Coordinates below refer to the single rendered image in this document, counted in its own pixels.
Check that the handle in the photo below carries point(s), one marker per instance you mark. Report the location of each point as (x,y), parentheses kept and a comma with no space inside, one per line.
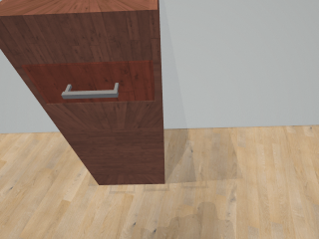
(68,94)

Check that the drawer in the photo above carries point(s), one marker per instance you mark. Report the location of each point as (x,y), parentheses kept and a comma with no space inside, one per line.
(136,80)

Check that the cabinet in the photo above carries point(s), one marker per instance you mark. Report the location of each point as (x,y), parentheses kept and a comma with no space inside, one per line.
(120,143)

